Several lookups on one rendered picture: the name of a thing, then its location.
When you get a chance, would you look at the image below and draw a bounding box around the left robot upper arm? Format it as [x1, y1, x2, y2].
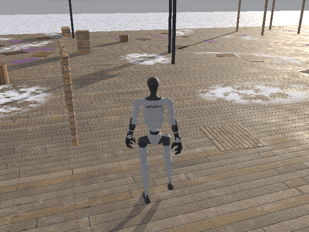
[131, 98, 144, 125]

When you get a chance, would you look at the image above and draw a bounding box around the left robot hand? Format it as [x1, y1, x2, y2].
[126, 137, 137, 148]

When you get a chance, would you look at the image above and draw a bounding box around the right robot thigh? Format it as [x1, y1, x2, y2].
[161, 134, 171, 160]

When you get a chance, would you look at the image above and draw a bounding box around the right robot shin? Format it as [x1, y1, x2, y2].
[165, 151, 172, 183]

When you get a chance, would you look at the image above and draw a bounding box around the robot right forearm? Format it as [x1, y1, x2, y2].
[171, 118, 181, 143]

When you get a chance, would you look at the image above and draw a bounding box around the right robot upper arm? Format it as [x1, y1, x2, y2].
[164, 98, 176, 125]

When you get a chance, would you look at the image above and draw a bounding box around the robot left forearm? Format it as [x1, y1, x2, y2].
[126, 118, 136, 139]

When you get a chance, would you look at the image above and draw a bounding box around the right robot hand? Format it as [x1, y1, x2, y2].
[171, 141, 183, 155]

